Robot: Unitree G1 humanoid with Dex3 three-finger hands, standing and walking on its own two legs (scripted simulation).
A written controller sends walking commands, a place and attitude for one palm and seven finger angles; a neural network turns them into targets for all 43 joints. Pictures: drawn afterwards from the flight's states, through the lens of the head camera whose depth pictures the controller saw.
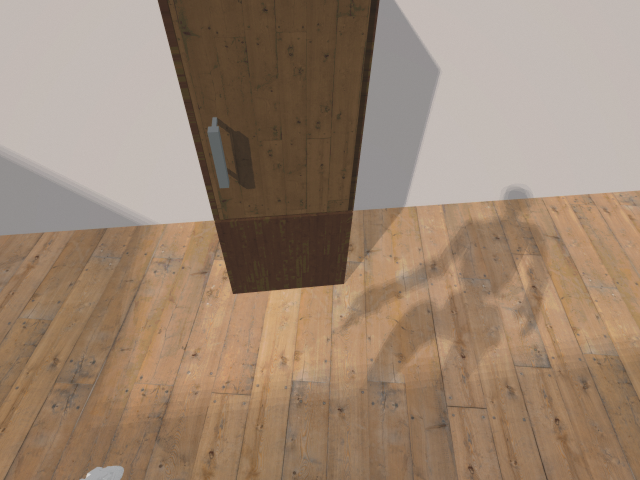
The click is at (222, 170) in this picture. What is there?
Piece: cupboard door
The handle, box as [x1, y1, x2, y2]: [207, 117, 228, 187]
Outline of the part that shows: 212,117 212,125 208,127 207,132 218,182 220,187 228,187 227,171 218,126 216,125 217,120 216,117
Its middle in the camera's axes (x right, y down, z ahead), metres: -0.25 -0.21 +0.93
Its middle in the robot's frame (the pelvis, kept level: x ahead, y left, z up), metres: +0.82 +0.29 -0.09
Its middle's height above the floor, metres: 0.68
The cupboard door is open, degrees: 0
